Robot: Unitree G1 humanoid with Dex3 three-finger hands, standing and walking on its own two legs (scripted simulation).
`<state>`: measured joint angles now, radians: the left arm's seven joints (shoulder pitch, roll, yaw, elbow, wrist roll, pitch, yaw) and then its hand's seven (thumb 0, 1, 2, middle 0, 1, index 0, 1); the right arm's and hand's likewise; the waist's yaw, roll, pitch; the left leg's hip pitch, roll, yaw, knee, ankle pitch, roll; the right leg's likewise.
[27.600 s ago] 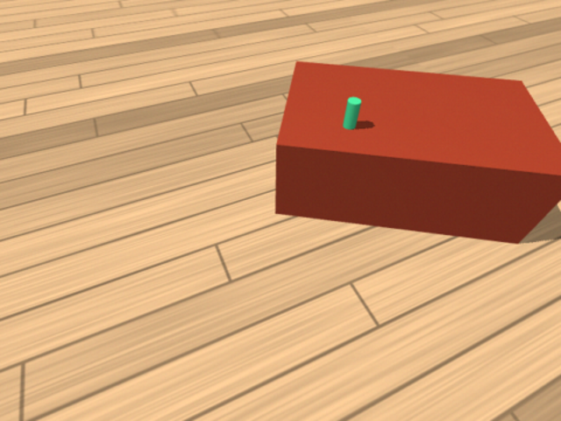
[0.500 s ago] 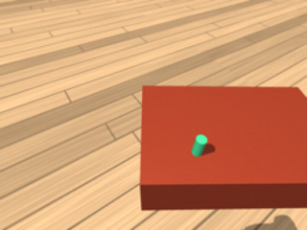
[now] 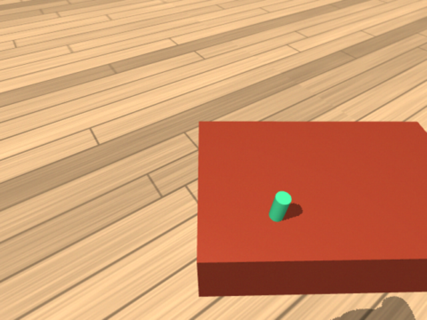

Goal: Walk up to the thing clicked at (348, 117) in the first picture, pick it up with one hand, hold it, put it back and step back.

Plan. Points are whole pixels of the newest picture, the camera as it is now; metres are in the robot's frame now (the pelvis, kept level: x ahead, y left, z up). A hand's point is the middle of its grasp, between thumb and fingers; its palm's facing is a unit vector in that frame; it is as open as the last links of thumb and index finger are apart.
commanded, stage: stand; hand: right
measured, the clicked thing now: (279, 206) +0.51 -0.24 -0.30
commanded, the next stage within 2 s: step back in 0.90 s
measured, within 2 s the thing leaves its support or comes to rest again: neither
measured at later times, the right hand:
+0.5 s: hand out of the picture +0.07 -0.25 -0.16, palm faces -0.03 +0.94 -0.34, open 7.4 cm
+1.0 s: hand out of the picture +0.07 -0.26 -0.16, palm faces -0.02 +0.94 -0.35, open 7.4 cm
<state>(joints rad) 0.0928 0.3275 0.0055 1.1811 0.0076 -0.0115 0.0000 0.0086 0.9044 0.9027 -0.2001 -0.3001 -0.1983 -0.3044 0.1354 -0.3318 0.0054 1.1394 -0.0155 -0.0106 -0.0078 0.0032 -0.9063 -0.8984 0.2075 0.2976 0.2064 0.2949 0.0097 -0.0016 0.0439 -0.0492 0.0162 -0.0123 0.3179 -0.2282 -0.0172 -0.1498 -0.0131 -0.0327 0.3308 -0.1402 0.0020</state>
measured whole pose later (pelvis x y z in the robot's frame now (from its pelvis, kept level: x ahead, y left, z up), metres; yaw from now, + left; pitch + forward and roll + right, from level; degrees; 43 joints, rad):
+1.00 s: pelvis -0.01 +0.00 +0.00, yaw +0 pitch -1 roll +0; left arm 0.08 0.35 0.04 1.10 -0.01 0.00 0.00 0.01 0.90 0.90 -0.20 -0.30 -0.20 -0.30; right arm 0.09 -0.36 -0.01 1.09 0.00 0.02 0.01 0.00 -0.91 -0.90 0.21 0.30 0.21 0.29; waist 0.00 0.01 0.11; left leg -0.14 0.02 -0.01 0.43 -0.26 -0.01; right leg -0.21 0.00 -0.03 0.38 -0.15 -0.01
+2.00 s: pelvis -0.20 +0.07 -0.03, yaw -3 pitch -2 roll +1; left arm 0.08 0.40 0.08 0.76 0.02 0.07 0.01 0.01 0.90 0.90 -0.20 -0.30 -0.20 -0.30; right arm 0.14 -0.36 -0.04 0.88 -0.03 0.02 -0.01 0.00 -0.91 -0.90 0.21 0.30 0.21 0.29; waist 0.02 -0.09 0.21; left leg -0.25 -0.06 -0.01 0.64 -0.34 0.03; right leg -0.41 0.00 0.10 0.77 -0.36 -0.01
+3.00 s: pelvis -0.50 +0.01 -0.02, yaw -2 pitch -1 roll -1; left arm 0.12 0.38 0.07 0.80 0.01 0.09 0.00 0.01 0.90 0.90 -0.20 -0.30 -0.20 -0.30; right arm 0.18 -0.36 -0.03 0.85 -0.04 0.03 -0.02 0.01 -0.90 -0.90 0.21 0.30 0.21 0.30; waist 0.00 -0.03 0.14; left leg -0.33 0.02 -0.03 0.61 -0.26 0.01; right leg -0.45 0.09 0.11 1.19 -0.53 -0.01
